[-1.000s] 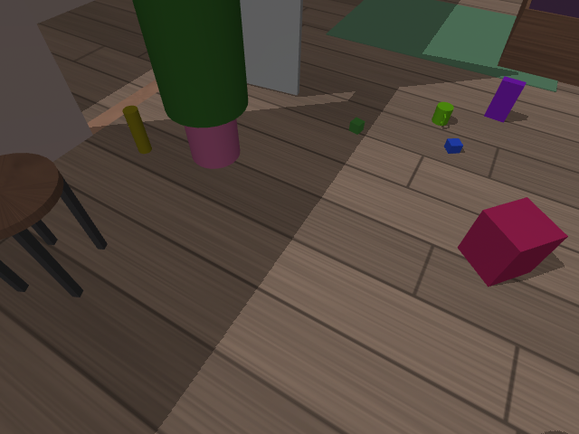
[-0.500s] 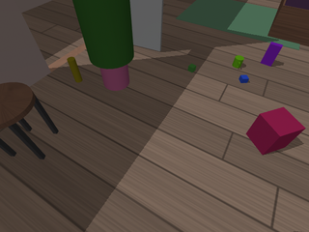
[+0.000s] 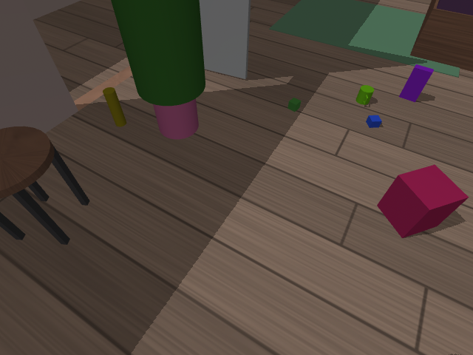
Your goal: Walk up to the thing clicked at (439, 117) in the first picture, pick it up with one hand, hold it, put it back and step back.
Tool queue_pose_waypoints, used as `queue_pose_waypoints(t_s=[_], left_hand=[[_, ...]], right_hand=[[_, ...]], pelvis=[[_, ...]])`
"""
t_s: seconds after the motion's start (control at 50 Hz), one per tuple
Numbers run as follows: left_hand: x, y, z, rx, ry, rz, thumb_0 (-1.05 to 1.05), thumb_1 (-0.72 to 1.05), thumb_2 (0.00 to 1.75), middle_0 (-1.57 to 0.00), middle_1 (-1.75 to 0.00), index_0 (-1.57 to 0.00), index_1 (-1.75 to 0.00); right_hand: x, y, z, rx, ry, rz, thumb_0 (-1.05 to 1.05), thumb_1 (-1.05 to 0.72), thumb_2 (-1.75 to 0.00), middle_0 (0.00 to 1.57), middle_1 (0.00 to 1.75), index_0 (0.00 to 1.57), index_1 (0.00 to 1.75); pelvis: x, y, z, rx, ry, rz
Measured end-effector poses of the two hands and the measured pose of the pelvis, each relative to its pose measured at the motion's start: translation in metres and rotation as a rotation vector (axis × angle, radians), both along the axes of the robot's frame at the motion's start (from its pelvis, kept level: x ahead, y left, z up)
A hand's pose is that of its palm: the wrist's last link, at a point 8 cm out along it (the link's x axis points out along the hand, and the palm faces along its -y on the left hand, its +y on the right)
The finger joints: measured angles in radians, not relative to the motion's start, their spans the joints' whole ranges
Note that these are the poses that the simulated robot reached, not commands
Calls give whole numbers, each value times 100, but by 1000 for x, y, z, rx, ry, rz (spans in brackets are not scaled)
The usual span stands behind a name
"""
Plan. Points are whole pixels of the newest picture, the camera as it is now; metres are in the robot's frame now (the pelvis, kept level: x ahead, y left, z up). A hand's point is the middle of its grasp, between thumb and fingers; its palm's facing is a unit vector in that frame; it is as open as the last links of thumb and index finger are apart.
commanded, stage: stand
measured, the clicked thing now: (365, 96) +1.81 -0.91 -0.73
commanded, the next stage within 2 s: walk up in 0.12 s
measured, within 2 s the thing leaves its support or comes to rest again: neither
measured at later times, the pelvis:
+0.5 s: pelvis -0.02 +0.00 -0.02, yaw -18 degrees
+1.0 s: pelvis +0.01 +0.05 -0.04, yaw -41 degrees
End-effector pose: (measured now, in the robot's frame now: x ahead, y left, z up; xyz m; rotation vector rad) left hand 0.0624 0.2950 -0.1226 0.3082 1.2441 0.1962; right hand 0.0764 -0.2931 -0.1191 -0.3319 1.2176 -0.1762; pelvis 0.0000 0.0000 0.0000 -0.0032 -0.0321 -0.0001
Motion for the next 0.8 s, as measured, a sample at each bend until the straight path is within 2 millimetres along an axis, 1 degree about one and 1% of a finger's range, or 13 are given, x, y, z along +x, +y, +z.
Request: queue_pose_waypoints(t_s=[0.14,0.24,0.32,0.38,0.44,0.48,0.54,0.58,0.62,0.7,0.74,0.8], left_hand=[[2,0,1,2,-3,-8,0,90,90,-21,-30,-20,-30],[5,10,-2,39,35,-123,0,90,90,-21,-30,-20,-30],[20,21,-4,71,31,-192,0,90,90,-21,-30,-20,-30],[36,20,1,88,22,-241,0,90,90,-21,-30,-20,-30],[53,13,9,88,8,-295,0,90,90,-21,-30,-20,-30],[66,5,12,90,-9,-335,0,90,90,-21,-30,-20,-30],[84,-9,13,114,-43,-401,0,90,90,-21,-30,-20,-30],[92,-19,13,134,-77,-428,0,90,90,-21,-30,-20,-30],[97,-28,17,146,-97,-462,0,90,90,-21,-30,-20,-30],[107,-40,29,153,-77,-538,0,90,90,-21,-30,-20,-30],[118,-44,31,156,-79,-575,0,90,90,-21,-30,-20,-30],[141,-50,30,149,-106,-633,0,90,90,-21,-30,-20,-30]], right_hand=[[0,-1,-1,5,-4,-9,1,-91,-90,20,30,20,30],[4,-15,-1,-8,-115,-96,1,-91,-90,20,30,20,30],[-5,-24,1,-31,-157,-150,1,-91,-90,20,30,20,30],[-18,-28,3,-36,-183,-195,1,-91,-90,20,30,20,30],[-35,-30,4,-30,-201,-236,1,-91,-90,20,30,20,30],[-46,-34,0,-20,-206,-261,1,-91,-90,20,30,20,30],[-63,-44,-14,-2,-210,-304,1,-91,-90,20,30,20,30],[-74,-52,-26,6,-200,-333,1,-91,-90,20,30,20,30],[-82,-54,-31,14,-178,-365,1,-91,-90,20,30,20,30],[-93,-49,-22,28,-201,-430,1,-91,-90,20,30,20,30],[-102,-45,-17,20,-209,-458,1,-91,-90,20,30,20,30],[-120,-39,-13,-7,-199,-502,1,-91,-90,20,30,20,30]], pelvis=[[-1,0,-1,1,3,-13],[-12,10,-12,-1,13,-104],[-18,16,-19,16,18,-159],[-18,16,-19,9,10,-220],[-17,11,-18,5,9,-269],[-16,6,-20,9,8,-300],[-15,-5,-30,19,3,-344],[-15,-10,-38,-9,-4,-363],[-15,-11,-38,-4,-3,-406],[-13,-8,-26,15,6,-504],[-11,-6,-23,19,11,-533],[-7,0,-24,23,13,-578]])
